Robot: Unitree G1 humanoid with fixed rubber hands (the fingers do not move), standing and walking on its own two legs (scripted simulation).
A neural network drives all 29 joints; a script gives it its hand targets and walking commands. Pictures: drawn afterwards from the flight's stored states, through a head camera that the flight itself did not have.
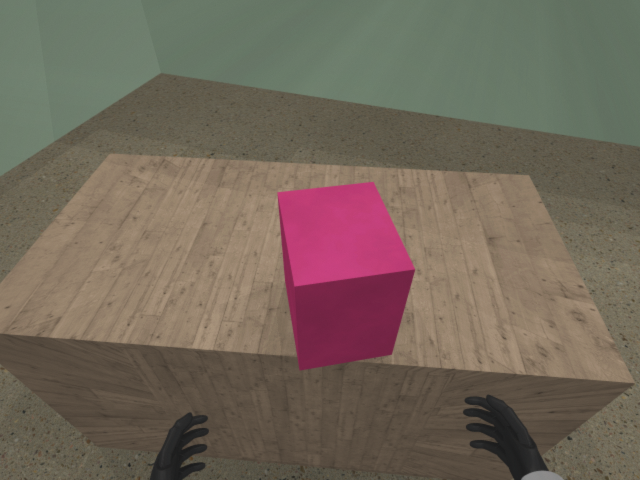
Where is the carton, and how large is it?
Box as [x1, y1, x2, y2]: [277, 182, 414, 369]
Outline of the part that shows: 373,182 277,192 285,282 299,369 391,354 414,268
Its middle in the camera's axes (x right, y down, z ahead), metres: +0.03 +0.06 +0.66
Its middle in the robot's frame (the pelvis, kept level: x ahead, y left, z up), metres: +0.46 +0.02 -0.03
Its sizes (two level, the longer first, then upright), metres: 0.199 0.163 0.227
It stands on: a pedestal, 0.63 m high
